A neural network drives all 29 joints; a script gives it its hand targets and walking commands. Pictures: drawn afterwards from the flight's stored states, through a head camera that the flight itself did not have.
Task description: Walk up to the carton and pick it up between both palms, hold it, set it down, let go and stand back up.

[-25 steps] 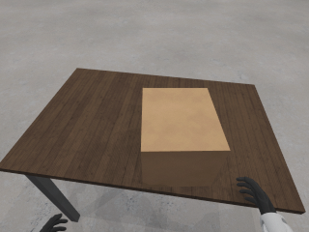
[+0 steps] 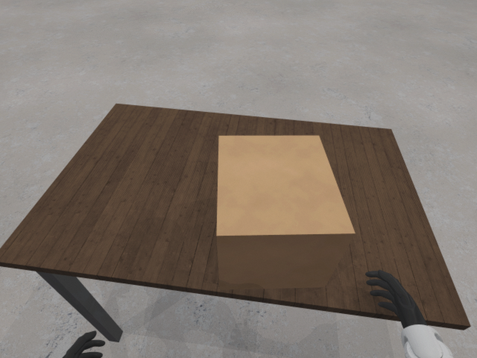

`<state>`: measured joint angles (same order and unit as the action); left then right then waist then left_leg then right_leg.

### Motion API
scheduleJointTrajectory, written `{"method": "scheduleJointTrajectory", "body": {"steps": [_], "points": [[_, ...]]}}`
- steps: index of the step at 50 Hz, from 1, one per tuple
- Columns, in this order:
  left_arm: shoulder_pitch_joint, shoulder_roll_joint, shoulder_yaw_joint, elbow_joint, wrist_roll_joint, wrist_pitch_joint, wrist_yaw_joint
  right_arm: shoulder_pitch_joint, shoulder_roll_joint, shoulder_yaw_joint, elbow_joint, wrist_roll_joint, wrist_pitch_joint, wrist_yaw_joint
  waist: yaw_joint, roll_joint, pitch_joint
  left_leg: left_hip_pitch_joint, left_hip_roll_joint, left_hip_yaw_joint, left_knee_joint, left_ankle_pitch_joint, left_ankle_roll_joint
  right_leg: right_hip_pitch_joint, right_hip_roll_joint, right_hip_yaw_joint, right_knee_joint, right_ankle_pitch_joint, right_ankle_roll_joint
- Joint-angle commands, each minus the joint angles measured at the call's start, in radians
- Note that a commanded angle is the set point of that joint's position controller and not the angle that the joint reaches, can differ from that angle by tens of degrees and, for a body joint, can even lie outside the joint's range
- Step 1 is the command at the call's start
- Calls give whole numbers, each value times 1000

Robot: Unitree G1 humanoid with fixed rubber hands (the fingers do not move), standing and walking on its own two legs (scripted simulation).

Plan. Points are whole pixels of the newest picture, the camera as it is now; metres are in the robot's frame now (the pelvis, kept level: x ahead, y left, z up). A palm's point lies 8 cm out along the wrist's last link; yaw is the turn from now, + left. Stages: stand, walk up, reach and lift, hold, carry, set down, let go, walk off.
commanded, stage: stand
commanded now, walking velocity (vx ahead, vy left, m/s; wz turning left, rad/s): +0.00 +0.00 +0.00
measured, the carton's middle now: (270, 210) +0.41 -0.04 +0.01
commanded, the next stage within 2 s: none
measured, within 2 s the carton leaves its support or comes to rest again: neither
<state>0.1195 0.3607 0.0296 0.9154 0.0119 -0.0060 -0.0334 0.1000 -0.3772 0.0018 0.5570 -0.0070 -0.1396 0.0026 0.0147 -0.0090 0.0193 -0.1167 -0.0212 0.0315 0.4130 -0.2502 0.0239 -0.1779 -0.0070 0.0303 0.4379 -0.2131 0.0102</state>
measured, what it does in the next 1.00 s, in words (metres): stands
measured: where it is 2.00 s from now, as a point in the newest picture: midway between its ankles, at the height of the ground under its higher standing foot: outside the picture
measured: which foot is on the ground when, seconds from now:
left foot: down 0.00-1.00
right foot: down 0.00-1.00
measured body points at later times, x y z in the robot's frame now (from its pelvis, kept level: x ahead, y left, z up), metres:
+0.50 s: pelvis +0.00 +0.00 +0.00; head -0.01 +0.00 +0.45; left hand +0.13 +0.30 -0.10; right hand +0.23 -0.27 -0.02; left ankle -0.01 +0.10 -0.74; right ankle +0.02 -0.13 -0.74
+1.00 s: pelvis +0.01 +0.00 +0.00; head +0.00 +0.00 +0.45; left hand +0.13 +0.30 -0.11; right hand +0.24 -0.28 -0.02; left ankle -0.01 +0.10 -0.74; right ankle +0.02 -0.13 -0.74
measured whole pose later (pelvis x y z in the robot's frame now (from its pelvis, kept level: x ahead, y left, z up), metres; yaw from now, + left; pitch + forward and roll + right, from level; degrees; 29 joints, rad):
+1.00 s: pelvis +0.01 +0.00 +0.00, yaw -1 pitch -3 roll +0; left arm 0.11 0.37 0.02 0.94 0.01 0.00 -0.03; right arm 0.06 -0.39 -0.01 0.60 0.00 -0.14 0.00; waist 0.02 -0.01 0.03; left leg -0.09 -0.02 0.04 0.38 -0.24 0.02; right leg -0.16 0.00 0.05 0.41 -0.21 0.01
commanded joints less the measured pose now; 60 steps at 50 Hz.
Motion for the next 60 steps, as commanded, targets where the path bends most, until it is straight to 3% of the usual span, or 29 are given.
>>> {"method": "scheduleJointTrajectory", "body": {"steps": [1, 8, 9, 10, 12, 16, 21, 23, 30, 33, 44, 47, 49, 53, 55, 60], "points": [[-62, 167, 33, -59, -2, -15, 4, 11, -191, -63, 84, -16, 76, -21, -8, 97, 26, -49, 135, -129, -115, 83, 5, -20, -78, 94, -62, 90, -53], [-55, 175, 35, -57, -2, -9, 5, 8, -192, -62, 92, -16, 78, -22, -3, 102, 45, -64, 141, -136, -136, 40, 5, -19, -75, 92, -66, 68, -52], [-60, 185, 37, -49, 2, -12, 6, 7, -181, -60, 97, -17, 76, -22, -9, 77, 46, -52, 140, -134, -132, 45, 9, -29, -79, 96, -70, 68, -57], [-62, 175, 35, -55, -1, -13, 5, 15, -196, -62, 100, -16, 77, -20, -1, 100, 41, -54, 140, -130, -134, 47, 6, -19, -77, 97, -72, 81, -52], [-59, 186, 39, -52, 0, -13, 7, 18, -196, -65, 105, -17, 78, -22, -7, 80, 32, -34, 138, -133, -125, 76, 7, -18, -75, 94, -67, 81, -53], [-59, 184, 37, -48, 0, -13, 6, 15, -203, -69, 101, -15, 80, -20, -10, 102, 23, -21, 137, -120, -122, 79, 1, -24, -78, 100, -75, 95, -51], [-70, 182, 35, -49, 1, -12, 7, 1, -196, -67, 109, -17, 82, -20, -4, 77, 33, -32, 138, -125, -133, 27, 6, -29, -78, 103, -76, 66, -53], [-63, 181, 33, -45, -1, -12, 8, 8, -199, -66, 109, -18, 82, -20, -5, 104, 42, -39, 138, -122, -137, 37, 3, -22, -83, 107, -81, 76, -56], [-70, 177, 32, -40, 0, -9, 8, 7, -191, -64, 118, -17, 81, -20, -6, 83, 15, -12, 141, -121, -126, 88, 3, -14, -77, 102, -80, 103, -49], [-70, 183, 31, -37, -1, -7, 9, 5, -194, -60, 122, -15, 83, -21, -14, 106, 35, -18, 139, -117, -129, 97, 1, -15, -79, 101, -80, 106, -52], [-76, 182, 29, -34, 0, -6, 9, -5, -199, -64, 131, -18, 83, -22, -10, 86, 34, -14, 137, -118, -132, 97, -2, -12, -80, 103, -83, 117, -49], [-59, 168, 27, -31, -3, -10, 8, -2, -204, -67, 134, -11, 82, -19, -6, 108, -5, 12, 139, -114, -123, 140, -5, 2, -78, 102, -74, 140, -50], [-66, 181, 30, -34, -1, -11, 10, -1, -197, -65, 139, -15, 84, -19, -8, 91, 11, 5, 139, -114, -124, 138, -3, -3, -78, 100, -74, 144, -49], [-62, 181, 26, -27, -3, -5, 12, -3, -197, -62, 140, -14, 88, -21, -13, 111, 31, -6, 137, -114, -132, 121, -5, -4, -77, 103, -80, 133, -48], [-74, 179, 28, -34, 1, -3, 12, -6, -195, -63, 144, -16, 85, -22, -9, 79, 31, -11, 144, -126, -143, 90, -1, -8, -76, 97, -81, 101, -49], [-68, 181, 29, -29, 1, -4, 10, -10, -196, -63, 150, -17, 88, -24, -4, 97, 33, -13, 144, -123, -152, 83, -5, -8, -77, 104, -85, 99, -51]]}}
